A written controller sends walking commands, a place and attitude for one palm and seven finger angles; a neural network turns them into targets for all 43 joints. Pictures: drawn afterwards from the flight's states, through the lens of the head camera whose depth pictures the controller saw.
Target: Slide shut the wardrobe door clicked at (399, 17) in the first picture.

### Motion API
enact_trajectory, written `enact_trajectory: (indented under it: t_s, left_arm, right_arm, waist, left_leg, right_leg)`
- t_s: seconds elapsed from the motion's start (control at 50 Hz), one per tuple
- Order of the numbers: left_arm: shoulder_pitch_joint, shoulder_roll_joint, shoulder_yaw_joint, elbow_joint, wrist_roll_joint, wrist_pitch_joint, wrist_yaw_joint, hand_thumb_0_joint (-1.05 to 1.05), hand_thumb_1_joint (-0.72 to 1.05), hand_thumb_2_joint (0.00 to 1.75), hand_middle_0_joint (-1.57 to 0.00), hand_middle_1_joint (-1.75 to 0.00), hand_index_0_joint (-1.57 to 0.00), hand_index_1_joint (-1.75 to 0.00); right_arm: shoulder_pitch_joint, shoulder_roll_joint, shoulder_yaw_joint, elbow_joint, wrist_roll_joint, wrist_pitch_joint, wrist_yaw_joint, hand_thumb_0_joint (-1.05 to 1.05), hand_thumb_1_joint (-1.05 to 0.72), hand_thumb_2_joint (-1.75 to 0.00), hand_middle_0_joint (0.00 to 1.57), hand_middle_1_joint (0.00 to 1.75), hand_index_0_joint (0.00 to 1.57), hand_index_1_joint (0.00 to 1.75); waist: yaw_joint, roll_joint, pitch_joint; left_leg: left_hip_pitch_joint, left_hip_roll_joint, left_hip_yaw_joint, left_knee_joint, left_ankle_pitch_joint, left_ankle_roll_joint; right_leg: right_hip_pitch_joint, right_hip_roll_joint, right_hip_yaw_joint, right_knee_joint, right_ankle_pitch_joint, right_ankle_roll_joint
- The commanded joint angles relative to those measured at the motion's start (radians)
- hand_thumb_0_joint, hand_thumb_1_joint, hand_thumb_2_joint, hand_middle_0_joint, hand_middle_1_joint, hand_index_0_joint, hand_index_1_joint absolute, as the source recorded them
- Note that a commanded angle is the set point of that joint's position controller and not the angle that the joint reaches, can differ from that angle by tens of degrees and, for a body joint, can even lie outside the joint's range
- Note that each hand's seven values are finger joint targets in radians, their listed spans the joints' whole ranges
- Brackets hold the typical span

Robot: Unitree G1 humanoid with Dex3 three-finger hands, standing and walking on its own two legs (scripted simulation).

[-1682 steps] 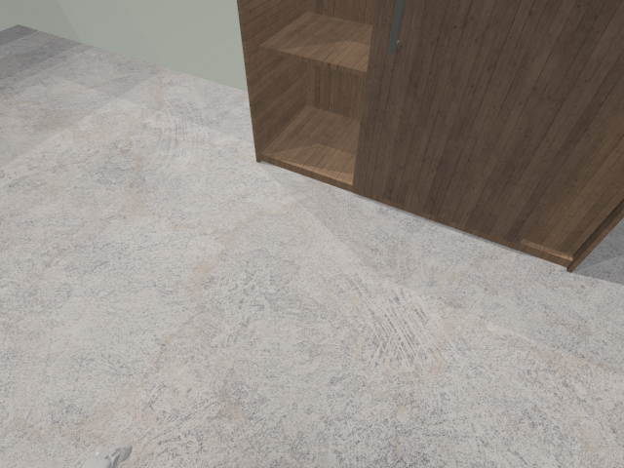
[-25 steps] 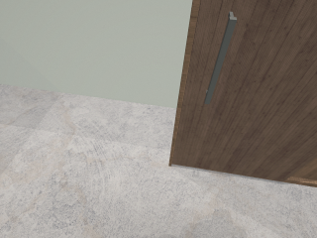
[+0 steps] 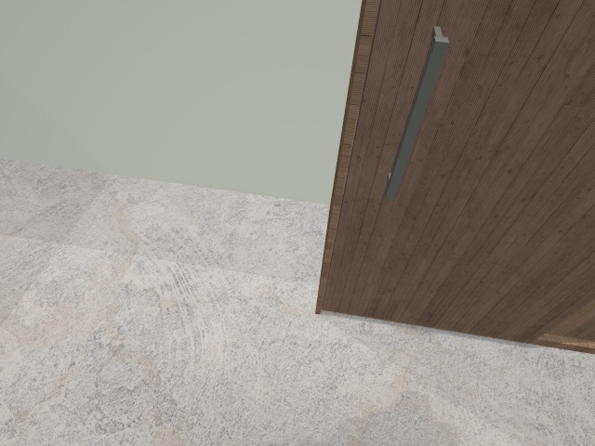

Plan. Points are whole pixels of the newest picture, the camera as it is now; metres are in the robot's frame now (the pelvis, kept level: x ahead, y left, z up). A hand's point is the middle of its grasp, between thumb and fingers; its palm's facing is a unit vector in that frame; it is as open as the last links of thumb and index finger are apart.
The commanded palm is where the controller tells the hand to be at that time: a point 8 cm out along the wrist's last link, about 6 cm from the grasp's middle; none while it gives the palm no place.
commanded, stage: stand and wait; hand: right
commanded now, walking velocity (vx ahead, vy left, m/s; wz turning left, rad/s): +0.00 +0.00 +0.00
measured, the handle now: (409, 125) +0.63 -0.16 +0.10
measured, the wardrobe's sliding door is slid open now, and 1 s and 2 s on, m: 0.00 0.00 0.00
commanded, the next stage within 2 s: none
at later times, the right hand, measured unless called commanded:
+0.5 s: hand out of the picture +0.07 -0.22 -0.16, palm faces -0.04 +0.95 -0.31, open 7.4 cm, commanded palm none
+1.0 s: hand out of the picture +0.08 -0.21 -0.16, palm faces -0.04 +0.95 -0.32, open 7.4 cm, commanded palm none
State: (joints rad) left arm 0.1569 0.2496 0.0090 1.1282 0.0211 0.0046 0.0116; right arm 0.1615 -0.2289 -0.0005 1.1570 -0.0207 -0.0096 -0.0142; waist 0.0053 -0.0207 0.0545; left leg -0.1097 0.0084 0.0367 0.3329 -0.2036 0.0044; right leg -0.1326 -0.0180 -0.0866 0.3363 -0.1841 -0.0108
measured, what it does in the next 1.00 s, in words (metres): stands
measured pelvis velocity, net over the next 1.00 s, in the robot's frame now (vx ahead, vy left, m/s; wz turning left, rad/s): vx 0.02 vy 0.02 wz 0.01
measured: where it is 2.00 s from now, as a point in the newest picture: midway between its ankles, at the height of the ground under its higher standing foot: outside the picture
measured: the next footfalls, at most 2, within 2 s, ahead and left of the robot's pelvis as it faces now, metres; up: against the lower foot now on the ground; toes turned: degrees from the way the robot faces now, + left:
none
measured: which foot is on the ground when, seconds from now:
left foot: down 0.00-1.00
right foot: down 0.00-1.00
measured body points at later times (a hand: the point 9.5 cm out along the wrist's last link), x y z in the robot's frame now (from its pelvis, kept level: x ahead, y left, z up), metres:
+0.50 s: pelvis +0.01 +0.01 +0.00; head +0.03 +0.02 +0.45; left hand +0.07 +0.29 -0.15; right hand +0.07 -0.27 -0.14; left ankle -0.01 +0.12 -0.75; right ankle +0.00 -0.11 -0.75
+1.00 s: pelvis +0.02 +0.02 +0.00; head +0.04 +0.03 +0.45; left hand +0.07 +0.30 -0.15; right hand +0.09 -0.26 -0.14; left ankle -0.01 +0.12 -0.75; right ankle +0.00 -0.11 -0.75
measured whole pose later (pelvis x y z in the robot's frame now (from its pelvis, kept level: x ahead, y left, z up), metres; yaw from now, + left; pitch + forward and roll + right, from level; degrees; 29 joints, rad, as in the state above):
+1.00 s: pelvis +0.02 +0.02 +0.00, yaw +0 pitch -1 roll +0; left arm 0.12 0.30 0.01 1.13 0.02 0.01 0.01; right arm 0.12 -0.28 0.00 1.15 -0.02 -0.01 -0.01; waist 0.01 -0.03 0.06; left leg -0.07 -0.02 0.04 0.29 -0.20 0.03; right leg -0.09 -0.04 -0.09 0.30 -0.19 0.02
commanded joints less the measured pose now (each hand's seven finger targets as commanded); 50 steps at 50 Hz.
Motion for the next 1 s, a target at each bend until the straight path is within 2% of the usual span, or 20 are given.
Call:
enact_trajectory:
  t_s: [0.0, 0.08, 0.14, 0.22, 0.24, 0.3, 0.42, 0.44, 0.66, 0.78, 0.84, 0.88, 0.98]
  left_arm:
    - [0.012, 0.16, 0.025, -0.04, -0.003, -0.013, 0.009, 0.0, 0.9, 0.9, -0.2, -0.3, -0.2, -0.3]
    - [0.001, 0.17, 0.023, -0.042, -0.002, -0.013, 0.008, 0.0, 0.9, 0.9, -0.2, -0.3, -0.2, -0.3]
    - [-0.007, 0.185, 0.025, -0.046, -0.003, -0.014, 0.007, 0.0, 0.9, 0.9, -0.2, -0.3, -0.2, -0.3]
    - [-0.012, 0.193, 0.024, -0.046, -0.002, -0.015, 0.008, 0.0, 0.9, 0.9, -0.2, -0.3, -0.2, -0.3]
    - [-0.018, 0.196, 0.025, -0.047, -0.004, -0.013, 0.007, 0.0, 0.9, 0.9, -0.2, -0.3, -0.2, -0.3]
    - [-0.019, 0.199, 0.024, -0.045, -0.002, -0.013, 0.007, 0.0, 0.9, 0.9, -0.2, -0.3, -0.2, -0.3]
    - [-0.025, 0.213, 0.025, -0.047, -0.002, -0.013, 0.007, 0.0, 0.9, 0.9, -0.2, -0.3, -0.2, -0.3]
    - [-0.025, 0.215, 0.025, -0.049, -0.004, -0.012, 0.007, 0.0, 0.9, 0.9, -0.2, -0.3, -0.2, -0.3]
    - [-0.035, 0.217, 0.025, -0.047, -0.004, -0.01, 0.007, 0.0, 0.9, 0.9, -0.2, -0.3, -0.2, -0.3]
    - [-0.035, 0.22, 0.026, -0.048, -0.003, -0.011, 0.007, 0.0, 0.9, 0.9, -0.2, -0.3, -0.2, -0.3]
    - [-0.031, 0.226, 0.027, -0.05, -0.005, -0.012, 0.009, 0.0, 0.9, 0.9, -0.2, -0.3, -0.2, -0.3]
    - [-0.036, 0.222, 0.026, -0.048, -0.003, -0.011, 0.009, 0.0, 0.9, 0.9, -0.2, -0.3, -0.2, -0.3]
    - [-0.036, 0.225, 0.027, -0.048, -0.003, -0.01, 0.009, 0.0, 0.9, 0.9, -0.2, -0.3, -0.2, -0.3]
  right_arm:
    - [0.008, -0.174, -0.033, -0.037, 0.004, -0.016, -0.014, 0.0, -0.9, -0.9, 0.2, 0.3, 0.2, 0.3]
    - [-0.009, -0.187, -0.034, -0.042, 0.004, -0.016, -0.013, 0.0, -0.9, -0.9, 0.2, 0.3, 0.2, 0.3]
    - [-0.014, -0.2, -0.037, -0.045, 0.004, -0.019, -0.013, 0.0, -0.9, -0.9, 0.2, 0.3, 0.2, 0.3]
    - [-0.027, -0.21, -0.037, -0.047, 0.005, -0.019, -0.012, 0.0, -0.9, -0.9, 0.2, 0.3, 0.2, 0.3]
    - [-0.025, -0.215, -0.037, -0.049, 0.005, -0.02, -0.013, 0.0, -0.9, -0.9, 0.2, 0.3, 0.2, 0.3]
    - [-0.035, -0.217, -0.036, -0.049, 0.006, -0.02, -0.013, 0.0, -0.9, -0.9, 0.2, 0.3, 0.2, 0.3]
    - [-0.042, -0.228, -0.036, -0.05, 0.007, -0.021, -0.012, 0.0, -0.9, -0.9, 0.2, 0.3, 0.2, 0.3]
    - [-0.036, -0.233, -0.037, -0.052, 0.006, -0.022, -0.013, 0.0, -0.9, -0.9, 0.2, 0.3, 0.2, 0.3]
    - [-0.048, -0.236, -0.036, -0.052, 0.007, -0.021, -0.013, 0.0, -0.9, -0.9, 0.2, 0.3, 0.2, 0.3]
    - [-0.049, -0.239, -0.036, -0.053, 0.008, -0.022, -0.013, 0.0, -0.9, -0.9, 0.2, 0.3, 0.2, 0.3]
    - [-0.047, -0.244, -0.038, -0.054, 0.007, -0.024, -0.014, 0.0, -0.9, -0.9, 0.2, 0.3, 0.2, 0.3]
    - [-0.05, -0.241, -0.037, -0.054, 0.008, -0.022, -0.014, 0.0, -0.9, -0.9, 0.2, 0.3, 0.2, 0.3]
    - [-0.056, -0.244, -0.039, -0.056, 0.008, -0.022, -0.014, 0.0, -0.9, -0.9, 0.2, 0.3, 0.2, 0.3]
  waist:
    - [-0.002, 0.021, -0.05]
    - [-0.001, 0.008, -0.051]
    - [-0.002, 0.022, -0.079]
    - [0.0, 0.012, -0.078]
    - [-0.002, 0.03, -0.082]
    - [0.0, 0.03, -0.062]
    - [0.002, 0.017, -0.082]
    - [0.0, 0.03, -0.091]
    - [0.003, 0.025, -0.072]
    - [0.003, 0.015, -0.084]
    - [0.004, 0.031, -0.108]
    - [0.004, 0.025, -0.079]
    - [0.004, 0.027, -0.076]
  left_leg:
    - [-0.022, 0.113, -0.097, -0.057, 0.163, 0.03]
    - [-0.011, 0.115, -0.099, -0.06, 0.173, 0.031]
    - [0.005, 0.118, -0.097, -0.057, 0.215, 0.033]
    - [0.014, 0.121, -0.098, -0.059, 0.233, 0.034]
    - [0.013, 0.12, -0.099, -0.062, 0.232, 0.034]
    - [0.009, 0.122, -0.1, -0.065, 0.243, 0.036]
    - [0.024, 0.123, -0.104, -0.066, 0.262, 0.038]
    - [0.027, 0.124, -0.104, -0.068, 0.269, 0.038]
    - [0.022, 0.124, -0.11, -0.076, 0.268, 0.039]
    - [0.029, 0.126, -0.112, -0.073, 0.296, 0.041]
    - [0.044, 0.124, -0.11, -0.067, 0.329, 0.042]
    - [0.032, 0.126, -0.11, -0.069, 0.32, 0.042]
    - [0.036, 0.125, -0.112, -0.072, 0.315, 0.042]
  right_leg:
    - [0.047, -0.12, 0.115, -0.057, 0.14, -0.017]
    - [0.046, -0.121, 0.115, -0.061, 0.149, -0.015]
    - [0.063, -0.125, 0.113, -0.054, 0.177, -0.015]
    - [0.067, -0.127, 0.111, -0.061, 0.19, -0.012]
    - [0.072, -0.127, 0.114, -0.057, 0.184, -0.013]
    - [0.069, -0.128, 0.113, -0.063, 0.184, -0.011]
    - [0.08, -0.13, 0.108, -0.063, 0.192, -0.008]
    - [0.087, -0.13, 0.109, -0.057, 0.195, -0.009]
    - [0.084, -0.132, 0.104, -0.065, 0.178, -0.004]
    - [0.092, -0.133, 0.101, -0.06, 0.191, -0.003]
    - [0.105, -0.136, 0.101, -0.053, 0.217, -0.004]
    - [0.094, -0.135, 0.099, -0.06, 0.205, -0.002]
    - [0.088, -0.135, 0.1, -0.062, 0.194, -0.001]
